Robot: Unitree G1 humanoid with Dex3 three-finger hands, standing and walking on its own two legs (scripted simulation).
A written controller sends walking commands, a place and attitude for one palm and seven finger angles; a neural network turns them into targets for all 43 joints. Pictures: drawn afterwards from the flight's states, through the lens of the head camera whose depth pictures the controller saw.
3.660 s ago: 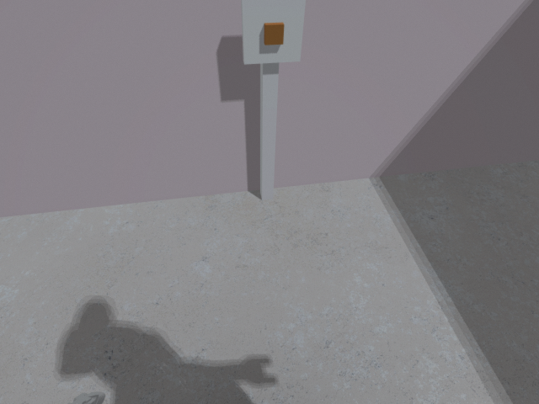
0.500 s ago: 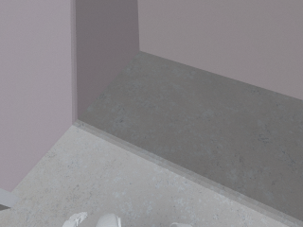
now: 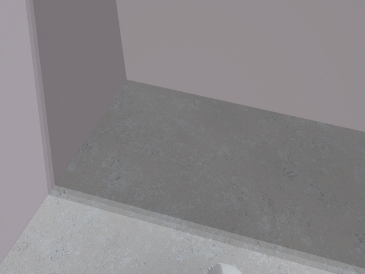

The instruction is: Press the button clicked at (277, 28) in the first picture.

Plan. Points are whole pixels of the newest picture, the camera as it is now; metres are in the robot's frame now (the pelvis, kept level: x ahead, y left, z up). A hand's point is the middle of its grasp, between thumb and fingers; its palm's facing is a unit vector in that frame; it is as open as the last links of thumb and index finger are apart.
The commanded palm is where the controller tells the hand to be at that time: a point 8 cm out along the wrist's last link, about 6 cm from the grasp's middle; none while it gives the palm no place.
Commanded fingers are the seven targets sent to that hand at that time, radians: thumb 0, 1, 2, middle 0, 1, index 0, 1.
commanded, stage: turn to face it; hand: left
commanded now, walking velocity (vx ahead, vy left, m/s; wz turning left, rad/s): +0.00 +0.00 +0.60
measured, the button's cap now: out of the picture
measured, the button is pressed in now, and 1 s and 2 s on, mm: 0 0 0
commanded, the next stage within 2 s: none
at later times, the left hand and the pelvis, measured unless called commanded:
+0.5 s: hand out of the picture +0.12 +0.17 -0.19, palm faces +0.16 -0.97 -0.17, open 7.4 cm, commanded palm none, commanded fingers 0.00 0.90 0.90 -0.20 -0.30 -0.20 -0.30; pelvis +0.04 -0.01 -0.02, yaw +10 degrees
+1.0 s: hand out of the picture +0.03 +0.19 -0.16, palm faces +0.45 -0.84 -0.30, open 7.4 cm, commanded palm none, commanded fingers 0.00 0.90 0.90 -0.20 -0.30 -0.20 -0.30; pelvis +0.03 -0.05 -0.02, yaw +26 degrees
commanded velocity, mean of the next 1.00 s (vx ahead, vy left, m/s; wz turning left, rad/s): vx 0.00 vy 0.00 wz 0.60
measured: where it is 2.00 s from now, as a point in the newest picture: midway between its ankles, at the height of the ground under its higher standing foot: outside the picture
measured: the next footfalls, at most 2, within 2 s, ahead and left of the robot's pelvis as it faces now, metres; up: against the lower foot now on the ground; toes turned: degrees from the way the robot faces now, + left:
right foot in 0.18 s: +0.09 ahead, -0.15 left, +0.00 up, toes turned -8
left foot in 0.52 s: +0.08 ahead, +0.10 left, +0.00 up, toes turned +20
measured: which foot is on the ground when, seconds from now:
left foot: down 0.00-0.20, up 0.22-0.50, down 0.52-1.00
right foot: up 0.00-0.16, down 0.18-0.52, up 0.54-0.98, down 1.00-1.00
